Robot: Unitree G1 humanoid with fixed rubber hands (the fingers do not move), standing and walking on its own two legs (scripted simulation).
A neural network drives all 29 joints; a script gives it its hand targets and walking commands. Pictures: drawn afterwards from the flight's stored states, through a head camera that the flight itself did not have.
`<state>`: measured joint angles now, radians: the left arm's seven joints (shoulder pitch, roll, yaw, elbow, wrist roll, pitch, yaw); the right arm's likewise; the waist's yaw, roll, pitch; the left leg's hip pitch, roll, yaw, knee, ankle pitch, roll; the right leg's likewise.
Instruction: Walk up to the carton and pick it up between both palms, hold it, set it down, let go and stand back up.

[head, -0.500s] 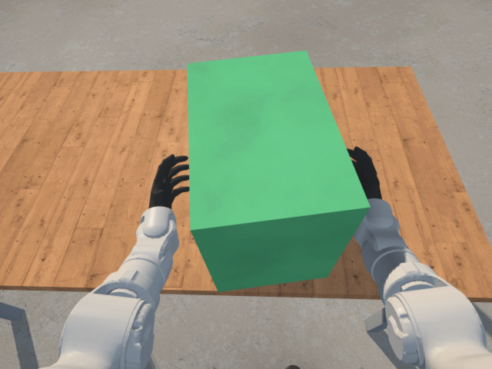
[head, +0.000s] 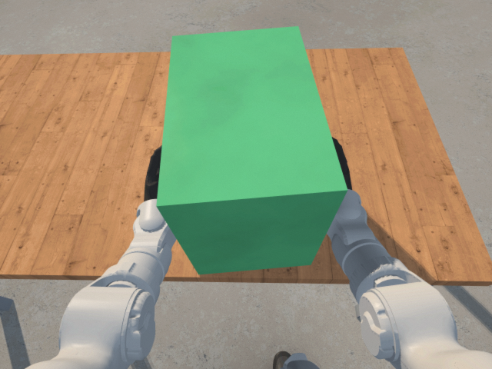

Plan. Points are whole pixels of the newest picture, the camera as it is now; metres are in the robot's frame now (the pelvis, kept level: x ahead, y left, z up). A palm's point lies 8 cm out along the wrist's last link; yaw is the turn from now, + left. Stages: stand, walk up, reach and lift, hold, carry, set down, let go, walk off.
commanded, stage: reach and lift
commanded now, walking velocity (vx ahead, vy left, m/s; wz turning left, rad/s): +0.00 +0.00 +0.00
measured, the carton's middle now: (245, 157) +0.48 -0.02 +0.03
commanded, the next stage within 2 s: none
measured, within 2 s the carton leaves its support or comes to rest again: leaves its support in 1.54 s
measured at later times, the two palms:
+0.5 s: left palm (156, 203) +0.41 +0.13 +0.02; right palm (337, 195) +0.39 -0.17 +0.02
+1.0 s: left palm (156, 203) +0.41 +0.13 +0.02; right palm (336, 194) +0.39 -0.17 +0.02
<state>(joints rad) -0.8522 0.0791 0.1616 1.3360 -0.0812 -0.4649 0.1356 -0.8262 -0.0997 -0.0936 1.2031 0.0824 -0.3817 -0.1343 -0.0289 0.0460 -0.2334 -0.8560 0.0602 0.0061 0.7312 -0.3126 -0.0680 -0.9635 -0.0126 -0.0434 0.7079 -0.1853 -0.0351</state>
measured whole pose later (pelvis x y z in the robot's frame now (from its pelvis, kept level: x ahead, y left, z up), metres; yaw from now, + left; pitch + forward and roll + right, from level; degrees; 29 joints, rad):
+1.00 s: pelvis +0.03 +0.02 +0.02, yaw -1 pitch +19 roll +0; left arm -0.70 -0.01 0.26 1.35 0.05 -0.62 0.18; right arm -0.69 -0.05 -0.34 1.24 -0.26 -0.53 -0.09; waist -0.07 0.08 -0.17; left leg -0.63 0.05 0.01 0.59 -0.30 -0.04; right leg -0.71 -0.01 -0.04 0.52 -0.15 0.00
